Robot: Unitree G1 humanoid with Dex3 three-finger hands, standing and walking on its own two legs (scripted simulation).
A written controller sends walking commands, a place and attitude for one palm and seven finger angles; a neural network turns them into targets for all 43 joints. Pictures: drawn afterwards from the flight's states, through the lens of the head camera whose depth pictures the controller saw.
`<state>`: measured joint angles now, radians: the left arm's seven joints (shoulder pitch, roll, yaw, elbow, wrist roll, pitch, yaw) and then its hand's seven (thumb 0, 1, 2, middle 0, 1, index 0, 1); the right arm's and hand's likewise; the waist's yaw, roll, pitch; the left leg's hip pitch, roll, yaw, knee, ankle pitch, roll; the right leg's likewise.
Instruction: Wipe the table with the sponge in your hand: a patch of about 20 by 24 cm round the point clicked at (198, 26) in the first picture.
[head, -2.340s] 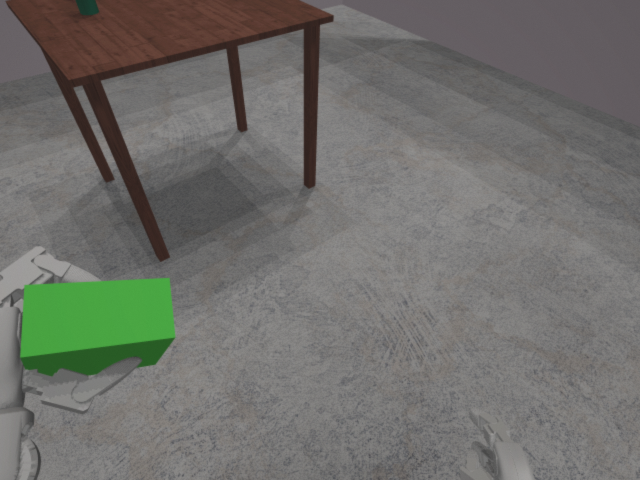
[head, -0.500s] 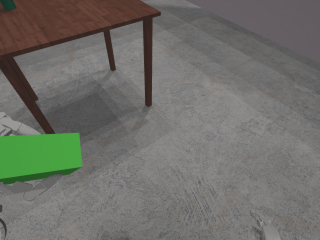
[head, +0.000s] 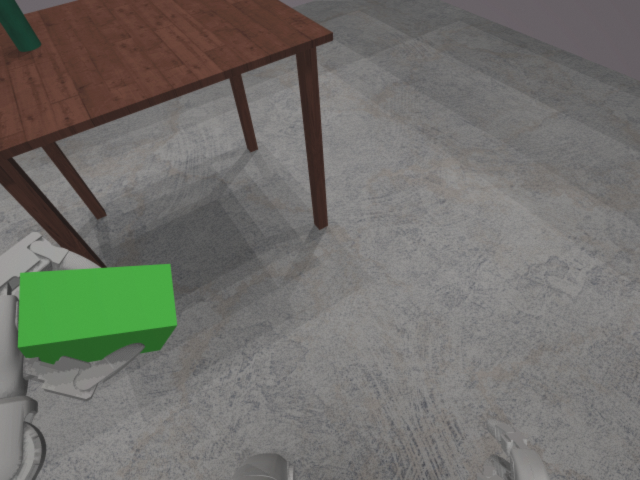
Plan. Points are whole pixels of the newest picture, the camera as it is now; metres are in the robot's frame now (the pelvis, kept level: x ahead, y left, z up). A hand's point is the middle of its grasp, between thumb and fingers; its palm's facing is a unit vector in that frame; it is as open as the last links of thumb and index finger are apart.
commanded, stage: walk to a spot facing it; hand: left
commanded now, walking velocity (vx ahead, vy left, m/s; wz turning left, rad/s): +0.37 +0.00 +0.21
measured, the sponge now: (122, 315) +0.23 +0.20 +0.16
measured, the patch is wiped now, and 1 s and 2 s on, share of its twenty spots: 0.00 0.00 0.00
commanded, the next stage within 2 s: take the last steps up to it in 0.82 s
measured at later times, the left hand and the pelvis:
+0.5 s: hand (139, 202) +0.34 +0.21 +0.20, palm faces +0.44 -0.75 -0.49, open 9.9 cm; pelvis +0.15 -0.03 +0.00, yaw +4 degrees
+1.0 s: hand (124, 161) +0.42 +0.26 +0.19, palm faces +0.59 -0.66 -0.47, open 9.9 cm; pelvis +0.26 -0.03 -0.01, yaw +17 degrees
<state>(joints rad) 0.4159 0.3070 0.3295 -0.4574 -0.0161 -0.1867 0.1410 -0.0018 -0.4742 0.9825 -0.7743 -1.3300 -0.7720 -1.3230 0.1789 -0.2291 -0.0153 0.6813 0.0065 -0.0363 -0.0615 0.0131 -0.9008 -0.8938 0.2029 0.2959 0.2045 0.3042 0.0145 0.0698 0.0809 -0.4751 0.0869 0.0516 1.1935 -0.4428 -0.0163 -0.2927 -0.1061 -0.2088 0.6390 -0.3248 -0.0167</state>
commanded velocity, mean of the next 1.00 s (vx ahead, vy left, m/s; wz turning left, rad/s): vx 0.24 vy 0.00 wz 0.36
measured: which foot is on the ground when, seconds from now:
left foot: up 0.00-0.20, down 0.22-0.52, up 0.54-0.90, down 0.92-1.00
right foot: down 0.00-0.22, up 0.24-0.50, down 0.52-0.92, up 0.94-1.00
